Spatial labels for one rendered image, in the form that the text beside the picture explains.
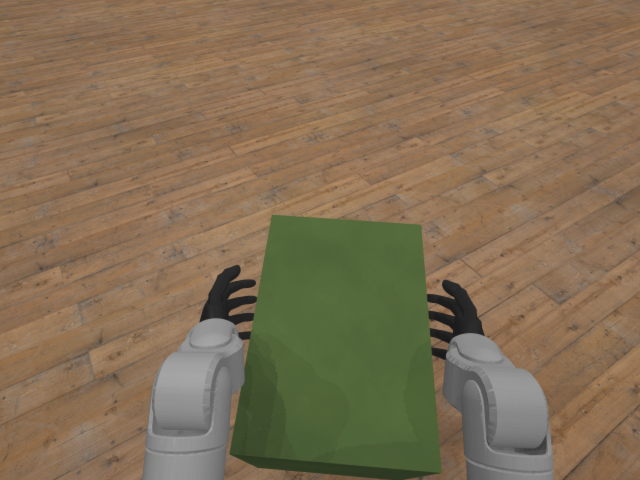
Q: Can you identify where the right robot hand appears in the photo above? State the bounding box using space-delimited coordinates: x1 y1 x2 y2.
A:
427 280 485 360

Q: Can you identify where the carton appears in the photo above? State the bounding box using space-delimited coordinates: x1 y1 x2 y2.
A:
229 215 442 480

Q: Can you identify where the robot right forearm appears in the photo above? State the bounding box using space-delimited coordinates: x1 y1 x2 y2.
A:
442 333 554 480

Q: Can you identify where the robot left forearm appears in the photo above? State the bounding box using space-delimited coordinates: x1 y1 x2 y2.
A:
142 318 245 480

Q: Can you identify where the left robot hand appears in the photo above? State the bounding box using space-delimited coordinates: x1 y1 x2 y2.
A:
199 265 257 340

